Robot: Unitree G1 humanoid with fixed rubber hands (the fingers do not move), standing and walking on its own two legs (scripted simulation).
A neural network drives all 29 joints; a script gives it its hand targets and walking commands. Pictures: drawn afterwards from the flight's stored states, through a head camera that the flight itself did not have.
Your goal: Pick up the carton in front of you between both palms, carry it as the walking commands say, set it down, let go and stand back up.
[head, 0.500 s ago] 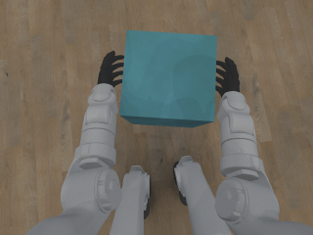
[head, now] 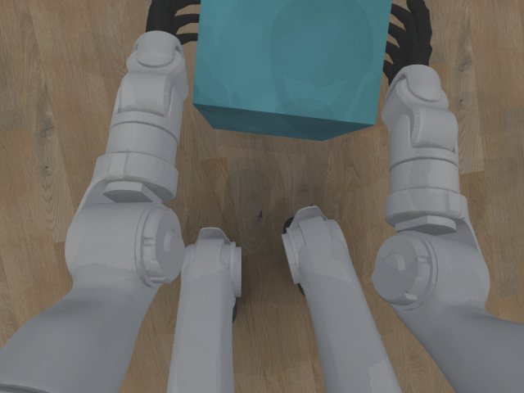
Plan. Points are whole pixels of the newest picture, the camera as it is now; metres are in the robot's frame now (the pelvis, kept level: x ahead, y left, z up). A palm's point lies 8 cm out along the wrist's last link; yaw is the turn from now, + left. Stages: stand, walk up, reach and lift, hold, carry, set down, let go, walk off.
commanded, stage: set down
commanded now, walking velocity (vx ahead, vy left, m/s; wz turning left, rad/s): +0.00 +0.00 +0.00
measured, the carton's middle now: (282, 59) +0.54 -0.09 -0.21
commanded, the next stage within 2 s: none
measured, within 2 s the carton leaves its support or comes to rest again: rests again in 0.74 s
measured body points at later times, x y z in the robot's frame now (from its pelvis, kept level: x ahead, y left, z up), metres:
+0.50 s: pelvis +0.00 -0.01 -0.08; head +0.38 -0.02 +0.14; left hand +0.60 +0.04 -0.26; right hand +0.51 -0.25 -0.26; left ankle +0.08 +0.09 -0.45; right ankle +0.11 -0.12 -0.45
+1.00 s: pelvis -0.01 +0.01 -0.10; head +0.37 -0.01 +0.13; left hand +0.60 +0.05 -0.27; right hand +0.50 -0.25 -0.27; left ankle +0.08 +0.09 -0.45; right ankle +0.11 -0.12 -0.45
